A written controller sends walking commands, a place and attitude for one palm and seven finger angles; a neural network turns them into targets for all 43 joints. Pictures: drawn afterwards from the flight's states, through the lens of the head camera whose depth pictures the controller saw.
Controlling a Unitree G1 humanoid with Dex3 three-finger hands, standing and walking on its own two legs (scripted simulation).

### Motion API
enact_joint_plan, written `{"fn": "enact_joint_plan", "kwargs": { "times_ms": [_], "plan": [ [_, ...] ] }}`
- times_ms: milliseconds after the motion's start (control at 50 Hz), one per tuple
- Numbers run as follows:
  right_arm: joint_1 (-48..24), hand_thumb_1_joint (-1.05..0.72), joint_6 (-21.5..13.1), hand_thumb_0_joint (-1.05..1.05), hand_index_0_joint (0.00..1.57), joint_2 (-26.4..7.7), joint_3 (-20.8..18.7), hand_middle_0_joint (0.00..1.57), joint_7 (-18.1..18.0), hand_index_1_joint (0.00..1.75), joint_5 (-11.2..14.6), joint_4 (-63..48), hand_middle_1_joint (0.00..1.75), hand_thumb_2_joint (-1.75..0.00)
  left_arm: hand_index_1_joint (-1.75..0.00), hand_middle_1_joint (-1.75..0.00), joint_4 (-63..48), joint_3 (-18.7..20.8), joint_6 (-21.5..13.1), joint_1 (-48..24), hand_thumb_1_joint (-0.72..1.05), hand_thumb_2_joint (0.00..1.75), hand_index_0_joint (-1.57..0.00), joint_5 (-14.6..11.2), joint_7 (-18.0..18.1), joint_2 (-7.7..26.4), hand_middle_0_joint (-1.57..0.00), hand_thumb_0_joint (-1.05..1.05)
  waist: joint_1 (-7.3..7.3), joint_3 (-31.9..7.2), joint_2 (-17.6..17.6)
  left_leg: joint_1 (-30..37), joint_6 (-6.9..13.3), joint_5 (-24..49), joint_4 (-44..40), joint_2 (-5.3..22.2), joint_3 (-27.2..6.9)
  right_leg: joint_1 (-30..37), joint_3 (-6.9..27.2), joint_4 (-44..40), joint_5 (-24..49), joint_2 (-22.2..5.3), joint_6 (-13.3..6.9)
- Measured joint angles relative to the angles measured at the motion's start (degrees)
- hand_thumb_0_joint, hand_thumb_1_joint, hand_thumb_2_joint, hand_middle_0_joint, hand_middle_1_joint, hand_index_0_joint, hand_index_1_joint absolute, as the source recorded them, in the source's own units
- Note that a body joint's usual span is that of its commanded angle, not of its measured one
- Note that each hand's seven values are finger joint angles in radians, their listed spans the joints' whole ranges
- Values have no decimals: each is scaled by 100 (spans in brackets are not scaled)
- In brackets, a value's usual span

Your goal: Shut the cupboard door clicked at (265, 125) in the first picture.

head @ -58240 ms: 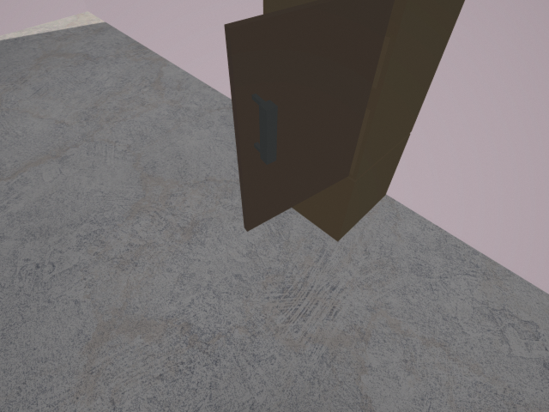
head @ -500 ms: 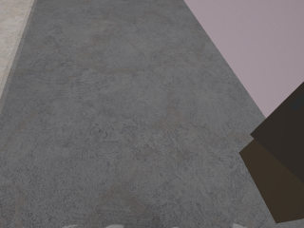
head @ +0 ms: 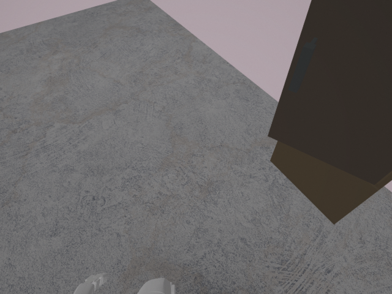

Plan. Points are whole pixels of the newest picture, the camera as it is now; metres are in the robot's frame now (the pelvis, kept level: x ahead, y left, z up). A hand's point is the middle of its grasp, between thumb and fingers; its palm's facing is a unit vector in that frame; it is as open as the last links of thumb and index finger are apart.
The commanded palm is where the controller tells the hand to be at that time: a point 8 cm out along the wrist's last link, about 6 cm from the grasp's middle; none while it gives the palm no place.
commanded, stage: turn to face it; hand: left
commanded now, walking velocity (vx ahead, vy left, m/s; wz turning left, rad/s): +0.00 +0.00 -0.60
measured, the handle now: (303, 65) +0.70 -0.28 +0.05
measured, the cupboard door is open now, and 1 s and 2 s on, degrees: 23 23 23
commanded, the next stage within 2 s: take the last steps up to it in 0.94 s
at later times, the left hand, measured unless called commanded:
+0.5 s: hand (116, 285) +0.16 +0.21 -0.15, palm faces -0.26 -0.94 -0.22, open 7.3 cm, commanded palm none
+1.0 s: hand (142, 281) +0.17 +0.15 -0.17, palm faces -0.44 -0.88 -0.18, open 7.3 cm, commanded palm none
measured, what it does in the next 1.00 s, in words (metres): steps on the spot, turning right: left foot, then right foot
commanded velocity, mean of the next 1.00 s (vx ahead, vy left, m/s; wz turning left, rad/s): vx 0.00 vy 0.00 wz -0.43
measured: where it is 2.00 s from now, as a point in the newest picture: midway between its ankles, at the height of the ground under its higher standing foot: outside the picture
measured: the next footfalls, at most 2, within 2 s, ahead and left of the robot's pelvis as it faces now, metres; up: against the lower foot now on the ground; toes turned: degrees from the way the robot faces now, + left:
left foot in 0.26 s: +0.08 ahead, +0.14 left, +0.00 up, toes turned -5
right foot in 0.60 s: -0.01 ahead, -0.11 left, +0.00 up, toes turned -25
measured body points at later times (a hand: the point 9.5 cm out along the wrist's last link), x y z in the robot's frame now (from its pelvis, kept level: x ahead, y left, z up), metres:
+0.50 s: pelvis +0.00 +0.02 +0.01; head +0.05 +0.02 +0.46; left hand +0.17 +0.26 -0.13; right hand +0.00 -0.23 -0.13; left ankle +0.04 +0.14 -0.73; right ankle -0.05 -0.10 -0.68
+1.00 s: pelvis +0.02 +0.02 +0.00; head +0.05 +0.02 +0.45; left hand +0.19 +0.20 -0.16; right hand -0.05 -0.24 -0.13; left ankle +0.07 +0.11 -0.73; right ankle -0.05 -0.09 -0.73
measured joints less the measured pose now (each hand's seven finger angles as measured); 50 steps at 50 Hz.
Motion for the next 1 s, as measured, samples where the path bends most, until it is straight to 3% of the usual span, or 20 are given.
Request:
{"fn": "enact_joint_plan", "kwargs": {
  "times_ms": [60, 120, 200, 240, 300, 360, 400, 460, 540, 600, 660, 700, 760, 880, 960, 1000],
  "plan": [
    [-87, -91, -29, 1, 19, 26, 12, 20, 28, 30, -2, -105, 30, -90, -30, -30, 29, -30, 34, 79, 91, 90, -21, 4, 26, -12, -20, 0, -8, -14, -140, -218, -90, 353, 178, -135, -127, 71, 198, -256, 191, 20, -8],
    [-149, -91, -66, 1, 19, 78, 25, 20, 51, 30, 5, -224, 30, -90, -30, -30, 62, -43, 61, 138, 91, 90, -21, 25, 13, -1, -20, 0, 15, -51, -267, -168, -118, 484, -252, -215, -187, 72, 377, -365, 274, 53, 8],
    [-241, -91, -137, 1, 19, 159, 64, 20, 44, 30, 36, -341, 30, -90, -30, -30, 91, -13, 94, 195, 91, 90, -21, 40, -11, 52, -21, 0, 100, -90, -431, 249, -79, 544, -1406, -367, -235, -59, 659, -261, 266, 124, 87],
    [-222, -91, -232, 1, 19, 182, 109, 20, 27, 30, 47, -405, 30, -90, -30, -30, 110, 16, 140, 232, 91, 90, -21, 10, -10, 93, -21, 0, 112, -147, -477, 656, -30, 979, -2391, -413, -222, -194, 786, -51, 175, 194, 167],
    [-202, -91, -337, 0, 20, 289, 199, 20, 2, 30, -26, -436, 30, -90, -30, -30, 136, 86, 234, 193, 91, 90, -21, -20, -35, 232, -21, 1, 130, -123, -643, 714, 348, 1145, -2494, -387, -39, -667, 755, 1114, -722, 220, 175],
    [-115, -91, -350, 0, 20, 385, 272, 20, -18, 30, -80, -439, 30, -90, -30, -30, 162, 169, 276, 138, 91, 90, -21, 3, -110, 324, -20, 1, 149, -56, -650, 902, 424, 1188, -2672, -246, 145, -1109, 412, 2605, -951, 167, 285],
    [-62, -91, -335, 0, 20, 411, 288, 20, -26, 30, -94, -411, 30, -90, -30, -30, 143, 200, 284, 110, 91, 90, -20, -1, -154, 342, -20, 1, 160, -23, -590, 1035, 407, 1275, -2864, -145, 251, -1185, 200, 2906, -884, 63, 346],
    [-7, -91, -318, 0, 20, 409, 266, 20, -15, 30, -98, -343, 30, -90, -30, -30, 105, 206, 300, 80, 91, 90, -20, -7, -183, 321, -20, 1, 154, 0, -456, 1153, 366, 1331, -3014, 14, 429, -1051, -8, 2548, -831, -75, 381],
    [45, -90, -288, 0, 20, 336, 193, 20, 28, 30, -94, -242, 30, -90, -30, -30, 86, 157, 263, 21, 91, 90, -20, -6, -190, 258, -20, 1, 70, 15, -262, 1148, 264, 1220, -2853, 226, 659, -570, -179, 1355, -721, -133, 313],
    [161, -90, -242, 0, 20, 250, 123, 20, 69, 30, -45, -178, 30, -90, -30, -30, 33, 85, 147, 29, 91, 90, -20, 3, -184, 255, -20, 1, 26, -66, -222, 981, 134, 953, -2366, 327, 810, 36, -220, 8, 32, -146, 126],
    [35, -91, -62, 1, 20, 60, 38, 20, 29, 30, -7, -28, 30, -90, -30, -30, 94, 3, -8, -25, 91, 90, -20, 8, -75, 72, -20, 0, 1, 4, 23, 397, 54, -77, -958, 137, 190, -60, -156, 148, -144, -6, -49],
    [-53, -91, -11, 1, 20, 21, 28, 20, -2, 30, 5, 34, 30, -90, -30, -30, 112, -32, -32, 25, 91, 90, -20, -3, -3, -9, -20, 0, 3, 21, 11, 46, 13, -41, -116, -84, -59, -4, -43, -5, 2, 18, -61],
    [-85, -91, -31, 1, 19, 47, 39, 20, 24, 30, 0, 21, 30, -90, -30, -30, 172, -74, -6, 115, 91, 90, -21, -2, 47, -62, -20, 0, -21, -35, -86, -212, -43, 361, 247, -213, -148, 131, 79, -332, 210, 46, -73],
    [-56, -91, -74, 1, 19, 200, 79, 20, 50, 30, 9, -3, 30, -90, -30, -30, 285, -90, 4, 228, 91, 90, -21, 38, 49, -95, -21, 0, 30, -191, -302, 58, -19, 508, -728, -319, -207, 215, 241, -543, 308, 116, -48],
    [-19, -91, -202, 1, 19, 307, 150, 20, 16, 30, 25, -15, 30, -90, -30, -30, 366, -51, 43, 300, 91, 90, -21, 11, 56, -61, -21, 0, 82, -268, -441, 768, 64, 1119, -2363, -399, -185, 84, 382, -267, 162, 172, 62],
    [6, -91, -284, 0, 19, 385, 188, 20, -7, 30, -9, -1, 30, -90, -30, -30, 417, -19, 97, 303, 91, 90, -21, -27, 51, -7, -21, 0, 72, -295, -545, 882, 429, 1010, -2596, -446, -124, -112, 431, 144, -181, 164, 99]
  ]
}}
